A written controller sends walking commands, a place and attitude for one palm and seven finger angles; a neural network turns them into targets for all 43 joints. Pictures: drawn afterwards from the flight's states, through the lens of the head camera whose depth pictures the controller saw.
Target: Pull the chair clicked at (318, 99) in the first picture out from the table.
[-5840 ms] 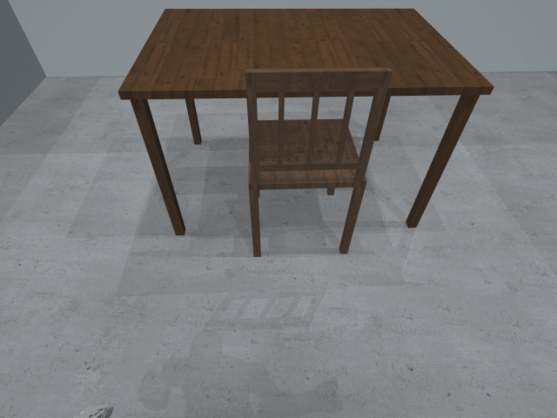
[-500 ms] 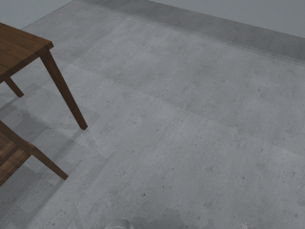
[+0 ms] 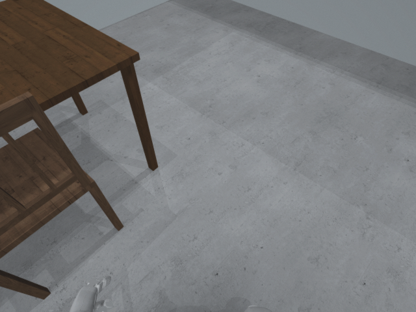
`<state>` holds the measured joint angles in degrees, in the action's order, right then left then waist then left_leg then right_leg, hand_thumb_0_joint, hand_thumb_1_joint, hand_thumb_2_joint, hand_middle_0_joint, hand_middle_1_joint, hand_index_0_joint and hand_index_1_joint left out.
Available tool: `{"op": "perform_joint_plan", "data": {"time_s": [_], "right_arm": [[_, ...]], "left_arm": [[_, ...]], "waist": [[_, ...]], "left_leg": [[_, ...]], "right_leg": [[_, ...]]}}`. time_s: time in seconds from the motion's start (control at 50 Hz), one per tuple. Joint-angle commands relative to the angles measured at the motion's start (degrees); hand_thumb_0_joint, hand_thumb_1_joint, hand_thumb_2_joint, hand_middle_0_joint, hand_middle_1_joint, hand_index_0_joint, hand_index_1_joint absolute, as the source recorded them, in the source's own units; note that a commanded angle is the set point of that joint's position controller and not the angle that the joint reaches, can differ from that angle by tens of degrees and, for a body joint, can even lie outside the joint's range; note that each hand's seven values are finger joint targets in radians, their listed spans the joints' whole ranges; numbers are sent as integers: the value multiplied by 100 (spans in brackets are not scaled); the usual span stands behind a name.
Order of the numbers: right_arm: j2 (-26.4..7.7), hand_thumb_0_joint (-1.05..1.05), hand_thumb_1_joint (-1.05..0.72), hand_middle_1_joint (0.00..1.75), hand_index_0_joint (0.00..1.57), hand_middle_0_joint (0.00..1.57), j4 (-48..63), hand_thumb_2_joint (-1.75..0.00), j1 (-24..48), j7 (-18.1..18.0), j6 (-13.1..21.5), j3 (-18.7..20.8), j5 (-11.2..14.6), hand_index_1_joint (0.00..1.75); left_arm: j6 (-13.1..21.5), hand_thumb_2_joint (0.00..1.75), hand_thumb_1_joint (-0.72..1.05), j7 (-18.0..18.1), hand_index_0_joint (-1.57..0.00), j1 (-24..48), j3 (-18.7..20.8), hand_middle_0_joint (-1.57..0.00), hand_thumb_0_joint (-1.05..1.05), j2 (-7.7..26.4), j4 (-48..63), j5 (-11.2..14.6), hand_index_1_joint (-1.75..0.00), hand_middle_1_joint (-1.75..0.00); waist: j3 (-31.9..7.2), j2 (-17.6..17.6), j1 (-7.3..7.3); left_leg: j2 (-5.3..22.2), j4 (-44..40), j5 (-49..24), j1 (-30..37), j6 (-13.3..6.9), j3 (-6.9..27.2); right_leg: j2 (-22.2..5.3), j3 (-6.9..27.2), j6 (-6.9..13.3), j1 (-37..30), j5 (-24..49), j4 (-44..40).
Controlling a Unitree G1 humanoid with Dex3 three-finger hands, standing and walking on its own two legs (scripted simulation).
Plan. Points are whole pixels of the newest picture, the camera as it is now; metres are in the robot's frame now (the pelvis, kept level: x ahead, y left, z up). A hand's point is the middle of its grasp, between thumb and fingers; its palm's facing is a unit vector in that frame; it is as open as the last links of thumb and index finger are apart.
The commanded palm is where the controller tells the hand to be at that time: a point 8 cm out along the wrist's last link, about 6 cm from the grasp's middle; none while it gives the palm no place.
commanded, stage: turn to face it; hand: left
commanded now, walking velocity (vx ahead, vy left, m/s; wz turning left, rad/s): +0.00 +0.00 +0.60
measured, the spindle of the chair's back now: out of the picture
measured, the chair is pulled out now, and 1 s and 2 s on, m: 0.00 0.00 0.00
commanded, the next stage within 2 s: take the last steps up to it in 1.26 s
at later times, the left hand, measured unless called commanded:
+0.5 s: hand out of the picture -0.04 +0.20 -0.17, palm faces +0.35 -0.90 -0.27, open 7.4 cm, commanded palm none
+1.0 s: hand out of the picture -0.01 +0.28 -0.15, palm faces +0.58 -0.77 -0.26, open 7.4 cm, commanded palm none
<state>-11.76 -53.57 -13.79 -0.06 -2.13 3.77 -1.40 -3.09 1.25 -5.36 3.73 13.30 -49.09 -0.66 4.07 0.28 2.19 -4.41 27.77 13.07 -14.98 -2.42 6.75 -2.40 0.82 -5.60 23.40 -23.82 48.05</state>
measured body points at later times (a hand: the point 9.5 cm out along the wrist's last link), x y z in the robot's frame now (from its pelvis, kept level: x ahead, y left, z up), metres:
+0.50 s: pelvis +0.00 -0.01 +0.00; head +0.04 +0.01 +0.44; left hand -0.06 +0.25 -0.15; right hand +0.18 -0.24 -0.14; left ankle -0.05 +0.12 -0.70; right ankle +0.00 -0.14 -0.74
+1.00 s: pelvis +0.00 +0.04 +0.00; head +0.02 +0.06 +0.45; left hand -0.05 +0.32 -0.13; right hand +0.19 -0.14 -0.14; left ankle -0.05 +0.11 -0.74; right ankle +0.09 -0.09 -0.68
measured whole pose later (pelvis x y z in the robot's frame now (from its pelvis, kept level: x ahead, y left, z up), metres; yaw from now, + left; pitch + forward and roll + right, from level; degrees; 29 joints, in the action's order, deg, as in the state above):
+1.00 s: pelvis +0.00 +0.04 +0.00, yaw +36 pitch +0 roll +0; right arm -11.2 -53.0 -13.7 -0.2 -1.8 2.6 -1.3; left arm -3.4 1.4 -6.4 3.3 13.9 -50.0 -0.8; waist 3.8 -0.5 1.6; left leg -6.0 25.3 12.5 -12.4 -3.9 7.0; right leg -3.3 1.1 -5.7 25.3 -23.3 53.7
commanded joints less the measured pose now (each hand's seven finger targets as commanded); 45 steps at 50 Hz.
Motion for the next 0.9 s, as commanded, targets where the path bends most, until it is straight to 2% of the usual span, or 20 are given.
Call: {"op": "perform_joint_plan", "data": {"time_s": [0.0,0.04,0.06,0.08,0.1,0.14,0.2,0.32,0.44,0.48,0.5,0.52,0.54,0.56,0.58,0.6,0.64,0.68,0.76,0.88], "right_arm": [[-1264,0,-90,30,20,20,451,-90,123,-69,99,345,8,30],[-1068,0,-90,30,20,20,507,-90,194,-40,104,333,92,30],[-656,0,-90,30,20,20,549,-90,-13,-15,112,273,151,30],[-695,0,-90,30,20,20,659,-90,-29,-35,99,288,79,30],[-879,0,-90,30,20,20,627,-90,12,-14,47,348,25,30],[-804,0,-90,30,20,20,403,-90,-89,66,-57,355,10,30],[-690,0,-90,30,20,20,306,-90,-63,145,-86,288,12,30],[-656,0,-90,30,20,20,464,-90,580,166,-132,216,35,30],[-549,0,-90,30,20,20,644,-90,945,189,-19,97,93,30],[-611,0,-90,30,20,20,605,-90,683,169,30,99,87,30],[-761,0,-90,30,20,20,554,-90,377,160,69,133,65,30],[-1144,0,-90,30,20,20,455,-90,-43,152,130,229,41,30],[-1869,0,-90,30,20,20,424,-90,-516,109,178,411,43,30],[-2019,0,-90,30,20,20,267,-90,-840,61,127,428,109,30],[-1879,0,-90,30,20,20,301,-90,-654,17,122,367,79,30],[-1635,0,-90,30,20,20,337,-90,-405,-53,157,315,56,30],[-1316,0,-90,30,20,20,500,-90,192,-98,169,179,61,30],[-1242,0,-90,30,20,20,534,-90,269,-92,205,156,67,30],[-1243,0,-90,30,20,20,498,-90,123,-83,207,166,69,30],[-1203,0,-90,30,20,20,407,-90,-152,-88,159,198,23,30]], "left_arm": [[212,90,90,45,-20,-372,130,-20,0,518,390,69,-30,-30],[316,90,90,83,-20,-756,181,-20,0,742,305,46,-30,-30],[362,90,90,131,-20,-858,272,-20,0,1197,323,-30,-30,-30],[335,90,90,125,-20,-898,283,-20,0,1461,381,-53,-30,-30],[301,90,90,123,-20,-743,240,-20,0,1336,457,-33,-30,-30],[317,90,90,125,-20,-165,177,-20,0,940,556,-12,-30,-30],[396,90,90,78,-20,-326,85,-20,0,696,459,-9,-30,-30],[362,90,90,73,-20,-1042,146,-20,0,921,193,-71,-30,-30],[288,90,90,55,-20,-1223,244,-20,0,1156,75,-128,-30,-30],[261,90,90,45,-20,-1163,275,-20,0,1231,36,-110,-30,-30],[251,90,90,32,-20,-1127,290,-20,0,1201,37,-68,-30,-30],[233,90,90,5,-20,-1205,250,-20,0,1075,69,-15,-30,-30],[228,90,90,-44,-20,-980,145,-20,0,642,336,24,-30,-30],[155,90,90,13,-20,-689,104,-20,0,634,463,-20,-30,-30],[128,90,90,15,-20,-634,115,-20,0,675,469,-31,-30,-30],[117,90,90,34,-20,-488,138,-20,0,618,348,-38,-30,-30],[126,90,90,-24,-20,-639,168,-20,0,740,142,-29,-30,-30],[123,90,90,-50,-20,-800,173,-20,0,720,40,-32,-30,-30],[111,90,90,-18,-20,-692,160,-20,0,733,72,-24,-30,-30],[124,90,90,19,-20,-127,124,-20,0,668,306,2,-30,-30]], "waist": [[-771,924,-202],[-878,288,-425],[-1036,-1183,-436],[-967,-1772,-436],[-735,-1023,-352],[-343,-1066,-47],[-130,-934,-53],[-179,-1112,-364],[-437,-1403,-521],[-622,-1380,-383],[-809,-1098,-203],[-1193,-180,28],[-1333,1854,321],[-1474,1551,389],[-1200,1011,257],[-996,1423,217],[-727,1168,-56],[-707,818,-182],[-680,549,-180],[-547,632,-20]], "left_leg": [[1375,-296,-2481,162,-670,1756],[1012,276,-1452,-715,-266,1569],[359,1336,751,-1779,206,684],[-85,2633,2231,-2075,512,-159],[209,3564,2041,-1887,467,-6],[434,4178,1368,-1855,529,-114],[568,4396,770,-1917,668,-442],[671,3472,1005,-1840,760,-772],[572,1761,1242,-945,582,-1236],[506,929,817,-432,506,-1376],[482,143,165,140,449,-1341],[875,-419,-984,1372,255,-801],[2575,-535,-3528,2281,-438,1423],[2932,-387,-4871,2153,-933,1619],[2829,-374,-4614,1846,-1041,1165],[2359,-389,-4480,1568,-882,1055],[1861,-472,-4034,1147,-636,512],[1611,-565,-3874,1098,-525,396],[1553,-742,-3359,1092,-625,690],[1577,-794,-2568,1062,-858,1417]], "right_leg": [[225,-36,123,-783,358,-1105],[-128,204,177,-2086,1350,-2613],[-1562,1470,560,-3027,1481,-3224],[-2663,2342,1227,-2503,2081,-3267],[-2564,1883,1443,-1733,1727,-3253],[-1922,1202,1182,-1208,1306,-3345],[-1516,148,1099,-1332,2456,-3032],[-1699,-241,1204,-1849,3045,-2877],[-1893,-593,1190,-1927,3717,-2361],[-1879,-837,1003,-1898,3722,-1943],[-1767,-1070,785,-1762,3556,-1369],[-1548,-1227,474,-943,2851,-233],[-639,-1198,-9,909,-1096,1154],[-545,-443,47,1154,-1609,1739],[-672,-290,92,1188,-1247,2014],[-621,-193,61,1217,-918,2125],[-570,-60,32,1081,-165,2272],[-453,-111,-15,928,208,2193],[-361,-19,-72,859,419,1809],[-217,88,-46,827,160,955]]}}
